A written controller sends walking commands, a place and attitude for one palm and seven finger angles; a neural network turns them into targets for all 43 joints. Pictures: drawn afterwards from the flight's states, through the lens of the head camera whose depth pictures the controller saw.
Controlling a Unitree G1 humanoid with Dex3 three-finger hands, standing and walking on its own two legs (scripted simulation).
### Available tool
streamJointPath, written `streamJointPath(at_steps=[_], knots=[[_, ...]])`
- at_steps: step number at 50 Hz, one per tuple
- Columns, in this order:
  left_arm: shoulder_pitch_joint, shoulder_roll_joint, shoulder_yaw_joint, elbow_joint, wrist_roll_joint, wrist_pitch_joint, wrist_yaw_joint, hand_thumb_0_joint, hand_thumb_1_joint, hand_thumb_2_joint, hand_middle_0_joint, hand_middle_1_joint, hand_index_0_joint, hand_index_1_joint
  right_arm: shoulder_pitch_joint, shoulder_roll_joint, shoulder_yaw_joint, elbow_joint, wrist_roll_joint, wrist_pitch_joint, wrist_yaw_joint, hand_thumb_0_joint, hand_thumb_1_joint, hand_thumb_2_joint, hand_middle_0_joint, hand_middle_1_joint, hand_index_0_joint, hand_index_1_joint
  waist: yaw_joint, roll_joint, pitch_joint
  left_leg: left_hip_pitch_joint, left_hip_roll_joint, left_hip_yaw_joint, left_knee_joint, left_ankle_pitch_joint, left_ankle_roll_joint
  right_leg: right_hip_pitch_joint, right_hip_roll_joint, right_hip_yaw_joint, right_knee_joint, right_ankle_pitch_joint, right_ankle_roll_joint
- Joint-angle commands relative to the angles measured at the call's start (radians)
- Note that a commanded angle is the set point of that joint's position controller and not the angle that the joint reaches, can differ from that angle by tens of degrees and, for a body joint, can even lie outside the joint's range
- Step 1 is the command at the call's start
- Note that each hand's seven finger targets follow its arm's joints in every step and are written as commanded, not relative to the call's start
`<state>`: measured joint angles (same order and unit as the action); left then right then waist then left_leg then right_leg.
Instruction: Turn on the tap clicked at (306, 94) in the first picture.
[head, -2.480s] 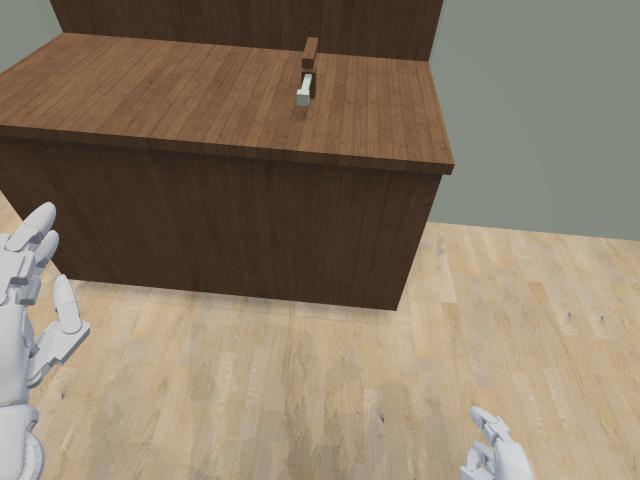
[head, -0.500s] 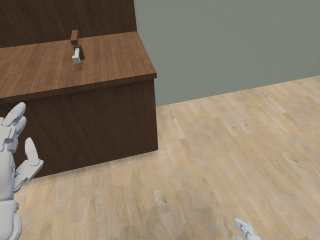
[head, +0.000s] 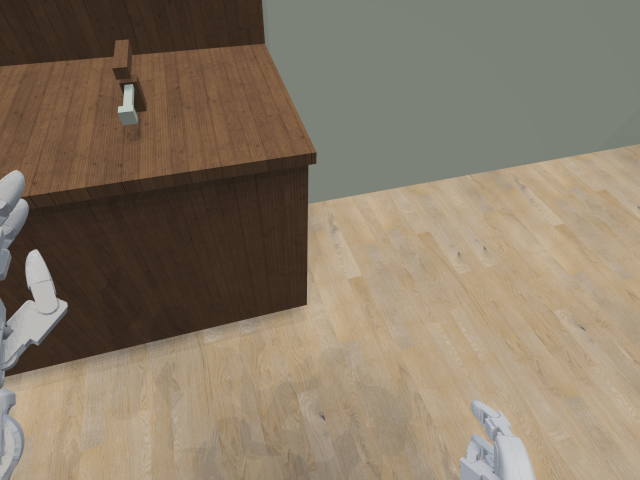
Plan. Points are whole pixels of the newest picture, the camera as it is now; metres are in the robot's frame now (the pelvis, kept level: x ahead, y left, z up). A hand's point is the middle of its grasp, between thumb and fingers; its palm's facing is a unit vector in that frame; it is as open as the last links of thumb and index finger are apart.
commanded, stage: take the last steps up to it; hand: left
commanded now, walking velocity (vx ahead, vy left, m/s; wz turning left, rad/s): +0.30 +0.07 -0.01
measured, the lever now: (127, 115) +0.74 +0.42 +0.04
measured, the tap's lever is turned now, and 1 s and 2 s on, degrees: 0 0 0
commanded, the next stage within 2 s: come to a stop and stand still in 1.16 s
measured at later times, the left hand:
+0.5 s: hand (142, 212) +0.34 +0.21 +0.19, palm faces +0.36 -0.81 -0.46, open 7.4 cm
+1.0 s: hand (163, 146) +0.44 +0.22 +0.19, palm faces +0.42 -0.76 -0.49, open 7.4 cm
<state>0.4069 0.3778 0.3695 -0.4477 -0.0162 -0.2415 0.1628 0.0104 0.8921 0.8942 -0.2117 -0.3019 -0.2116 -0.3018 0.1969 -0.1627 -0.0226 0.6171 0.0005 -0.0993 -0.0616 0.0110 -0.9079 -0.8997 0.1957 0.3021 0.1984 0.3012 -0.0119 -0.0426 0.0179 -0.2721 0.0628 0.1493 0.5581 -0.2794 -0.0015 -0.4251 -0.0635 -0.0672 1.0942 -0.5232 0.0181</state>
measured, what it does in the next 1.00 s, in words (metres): walks ahead: right foot, then left foot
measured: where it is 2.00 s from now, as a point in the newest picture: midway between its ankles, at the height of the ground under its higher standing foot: (317, 454)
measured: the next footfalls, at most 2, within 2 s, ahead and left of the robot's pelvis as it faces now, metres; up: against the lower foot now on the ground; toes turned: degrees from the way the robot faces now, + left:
right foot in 0.18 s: +0.14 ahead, -0.10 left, +0.00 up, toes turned -9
left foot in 0.62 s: +0.26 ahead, +0.14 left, +0.00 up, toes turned +8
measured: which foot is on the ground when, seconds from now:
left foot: down 0.00-0.18, up 0.20-0.60, down 0.62-0.96, up 0.98-1.00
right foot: up 0.00-0.16, down 0.18-0.62, up 0.64-0.94, down 0.96-1.00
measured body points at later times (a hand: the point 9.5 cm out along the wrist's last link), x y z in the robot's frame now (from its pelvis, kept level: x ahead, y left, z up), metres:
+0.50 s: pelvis +0.12 -0.02 +0.01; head +0.15 -0.03 +0.46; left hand +0.31 +0.25 +0.21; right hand +0.27 -0.28 -0.08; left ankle +0.19 +0.16 -0.68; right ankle +0.10 -0.09 -0.73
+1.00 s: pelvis +0.23 -0.01 -0.01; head +0.25 -0.04 +0.44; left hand +0.42 +0.26 +0.22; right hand +0.38 -0.22 -0.13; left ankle +0.22 +0.12 -0.72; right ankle +0.26 -0.10 -0.73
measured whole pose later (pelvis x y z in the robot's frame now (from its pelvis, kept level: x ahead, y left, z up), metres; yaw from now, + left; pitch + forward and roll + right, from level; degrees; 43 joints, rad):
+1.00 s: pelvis +0.23 -0.01 -0.01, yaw +0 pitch +0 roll +1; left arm 0.45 0.39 0.37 -0.49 -0.01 -0.24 0.16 0.01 0.89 0.89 -0.21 -0.30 -0.21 -0.30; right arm 0.24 -0.16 0.02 0.66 0.00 -0.10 -0.05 0.01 -0.90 -0.90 0.20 0.30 0.21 0.30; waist 0.02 0.06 0.03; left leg -0.33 0.08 0.10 0.76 -0.42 -0.01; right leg -0.35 -0.04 -0.16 0.65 -0.29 -0.04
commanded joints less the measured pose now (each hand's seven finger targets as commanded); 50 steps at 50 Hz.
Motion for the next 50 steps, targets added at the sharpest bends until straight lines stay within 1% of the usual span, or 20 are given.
streamJointPath(at_steps=[1,7,8,9,10,11,14,17,24,29,30,31,32,33,39,46,47,48,49,50], knots=[[0.004,0.152,0.095,-0.348,-0.002,-0.068,0.005,0.000,0.900,0.900,-0.200,-0.300,-0.200,-0.300,-0.045,-0.146,-0.037,-0.121,0.012,-0.066,0.005,0.000,-0.900,-0.900,0.200,0.300,0.200,0.300,0.018,0.291,-0.096,0.157,0.215,-0.198,-0.229,0.230,0.191,-0.125,-0.026,-0.031,-0.116,0.101,0.001],[0.028,0.149,0.123,-0.211,-0.007,-0.035,0.012,0.000,0.900,0.900,-0.200,-0.300,-0.200,-0.300,-0.058,-0.139,-0.021,-0.122,0.004,-0.055,-0.011,0.000,-0.900,-0.900,0.200,0.300,0.200,0.300,0.020,0.193,-0.122,-0.008,0.172,-0.088,-0.052,0.140,0.110,0.263,0.047,-0.127,-0.554,0.258,-0.002],[0.012,0.154,0.122,-0.176,-0.002,-0.029,0.010,0.000,0.900,0.900,-0.200,-0.300,-0.200,-0.300,-0.058,-0.132,-0.024,-0.117,0.007,-0.047,-0.013,0.000,-0.900,-0.900,0.200,0.300,0.200,0.300,0.027,0.077,-0.136,-0.079,0.127,-0.043,0.122,0.074,0.085,0.351,-0.005,-0.036,-0.632,0.266,-0.026],[-0.011,0.177,0.128,-0.149,0.007,-0.023,0.010,0.000,0.900,0.900,-0.200,-0.300,-0.200,-0.300,-0.056,-0.110,-0.025,-0.122,0.009,-0.036,-0.011,0.000,-0.900,-0.900,0.200,0.300,0.200,0.300,0.021,-0.183,-0.150,-0.259,0.013,0.025,0.404,-0.091,0.041,0.439,-0.205,0.320,-0.731,0.232,-0.119],[-0.021,0.202,0.157,-0.124,-0.004,-0.017,0.011,0.000,0.900,0.900,-0.200,-0.300,-0.200,-0.300,-0.096,-0.118,-0.020,-0.142,0.005,-0.037,-0.007,0.000,-0.900,-0.900,0.200,0.300,0.200,0.300,0.037,-0.313,-0.122,-0.436,-0.045,-0.065,0.630,-0.273,0.013,0.461,-0.381,0.639,-0.829,0.281,-0.211],[-0.072,0.169,0.127,-0.114,-0.011,-0.023,-0.001,0.000,0.900,0.900,-0.200,-0.300,-0.200,-0.300,-0.095,-0.136,-0.034,-0.126,0.004,-0.038,0.001,0.000,-0.900,-0.900,0.200,0.300,0.200,0.300,0.020,-0.224,-0.089,-0.428,-0.018,-0.178,0.716,-0.200,0.006,0.385,-0.370,0.640,-0.861,0.190,-0.187],[-0.013,0.163,0.124,-0.117,-0.003,-0.063,-0.015,0.000,0.900,0.900,-0.200,-0.300,-0.200,-0.300,-0.080,-0.124,-0.017,-0.088,-0.001,-0.015,0.008,0.000,-0.900,-0.900,0.200,0.300,0.200,0.300,0.011,-0.047,-0.060,-0.439,0.038,-0.180,0.743,-0.070,-0.021,0.339,-0.301,0.347,-0.793,0.385,-0.188],[-0.058,0.156,0.097,-0.176,0.007,-0.084,-0.012,0.000,0.900,0.900,-0.200,-0.300,-0.200,-0.300,-0.100,-0.131,-0.013,-0.104,-0.002,-0.006,0.009,0.000,-0.900,-0.900,0.200,0.300,0.200,0.300,0.000,-0.071,-0.087,-0.383,0.048,-0.137,0.595,-0.009,-0.024,0.321,-0.250,0.143,-0.772,0.588,-0.155],[0.038,0.178,0.141,-0.286,-0.005,-0.077,0.022,0.000,0.900,0.900,-0.200,-0.300,-0.200,-0.300,-0.065,-0.121,-0.034,-0.167,-0.007,-0.026,0.008,0.000,-0.900,-0.900,0.200,0.300,0.200,0.300,0.041,-0.087,-0.141,-0.195,-0.001,0.004,0.128,0.034,0.001,0.396,-0.233,0.111,-0.725,0.684,-0.164],[-0.014,0.156,0.121,-0.258,-0.013,-0.068,0.032,0.000,0.900,0.900,-0.200,-0.300,-0.200,-0.300,-0.026,-0.140,-0.046,-0.171,0.001,-0.023,-0.007,0.000,-0.900,-0.900,0.200,0.300,0.200,0.300,0.003,0.005,-0.147,0.091,-0.023,0.026,-0.110,0.127,0.016,0.274,-0.159,0.054,-0.546,0.475,-0.107],[-0.026,0.154,0.118,-0.241,-0.015,-0.072,0.030,0.000,0.900,0.900,-0.200,-0.300,-0.200,-0.300,-0.012,-0.156,-0.052,-0.172,0.006,-0.020,-0.013,0.000,-0.900,-0.900,0.200,0.300,0.200,0.300,-0.012,0.117,-0.155,0.212,0.028,-0.063,-0.155,0.126,0.052,0.166,-0.108,0.030,-0.387,0.429,-0.075],[-0.027,0.123,0.090,-0.223,-0.021,-0.073,0.024,0.000,0.900,0.900,-0.200,-0.300,-0.200,-0.300,-0.024,-0.182,-0.059,-0.177,0.011,-0.017,-0.011,0.000,-0.900,-0.900,0.200,0.300,0.200,0.300,-0.007,0.326,-0.154,0.325,0.227,-0.364,-0.195,0.193,0.131,-0.042,0.003,-0.046,-0.175,0.091,-0.025],[-0.052,0.144,0.094,-0.209,-0.014,-0.080,0.025,0.000,0.900,0.900,-0.200,-0.300,-0.200,-0.300,-0.029,-0.160,-0.043,-0.191,0.011,-0.021,-0.006,0.000,-0.900,-0.900,0.200,0.300,0.200,0.300,0.002,0.307,-0.133,0.301,0.333,-0.551,-0.256,0.245,0.221,-0.141,0.050,-0.001,0.000,-0.120,-0.022],[-0.037,0.156,0.099,-0.106,-0.010,-0.068,0.017,0.000,0.900,0.900,-0.200,-0.300,-0.200,-0.300,-0.033,-0.154,-0.034,-0.172,0.008,-0.025,-0.006,0.000,-0.900,-0.900,0.200,0.300,0.200,0.300,-0.007,0.240,-0.070,0.216,0.348,-0.557,-0.291,0.177,0.247,-0.190,0.024,0.035,0.090,-0.092,-0.022],[-0.006,0.139,0.080,-0.323,-0.012,-0.059,0.001,0.000,0.900,0.900,-0.200,-0.300,-0.200,-0.300,-0.050,-0.149,-0.033,-0.141,0.009,-0.055,0.004,0.000,-0.900,-0.900,0.200,0.300,0.200,0.300,0.019,0.270,-0.090,0.047,0.208,-0.220,-0.269,0.140,0.196,-0.070,-0.028,-0.011,-0.090,0.121,0.003],[-0.004,0.156,0.126,-0.212,-0.005,-0.035,0.017,0.000,0.900,0.900,-0.200,-0.300,-0.200,-0.300,-0.054,-0.139,-0.018,-0.120,0.004,-0.060,-0.011,0.000,-0.900,-0.900,0.200,0.300,0.200,0.300,0.022,0.181,-0.136,-0.043,0.160,-0.101,-0.086,-0.017,0.099,0.261,0.033,-0.107,-0.566,0.225,0.007],[-0.027,0.153,0.118,-0.173,0.001,-0.031,0.016,0.000,0.900,0.900,-0.200,-0.300,-0.200,-0.300,-0.048,-0.132,-0.020,-0.114,0.004,-0.051,-0.013,0.000,-0.900,-0.900,0.200,0.300,0.200,0.300,0.018,0.062,-0.121,-0.110,0.107,-0.070,0.053,-0.105,0.073,0.308,-0.026,0.000,-0.657,0.214,-0.020],[-0.036,0.174,0.126,-0.136,0.008,-0.026,0.018,0.000,0.900,0.900,-0.200,-0.300,-0.200,-0.300,-0.040,-0.115,-0.021,-0.118,0.005,-0.038,-0.011,0.000,-0.900,-0.900,0.200,0.300,0.200,0.300,0.012,-0.188,-0.125,-0.268,-0.003,-0.004,0.298,-0.222,0.029,0.371,-0.213,0.338,-0.762,0.173,-0.109],[-0.050,0.194,0.139,-0.122,-0.002,-0.017,0.019,0.000,0.900,0.900,-0.200,-0.300,-0.200,-0.300,-0.086,-0.118,-0.015,-0.134,0.003,-0.042,-0.008,0.000,-0.900,-0.900,0.200,0.300,0.200,0.300,0.034,-0.299,-0.098,-0.410,-0.047,-0.065,0.524,-0.295,0.005,0.399,-0.385,0.607,-0.843,0.255,-0.205],[-0.111,0.171,0.112,-0.138,-0.007,-0.023,0.009,0.000,0.900,0.900,-0.200,-0.300,-0.200,-0.300,-0.068,-0.140,-0.028,-0.111,0.000,-0.046,0.000,0.000,-0.900,-0.900,0.200,0.300,0.200,0.300,0.017,-0.227,-0.099,-0.401,-0.017,-0.161,0.630,-0.216,-0.006,0.357,-0.388,0.576,-0.854,0.226,-0.205]])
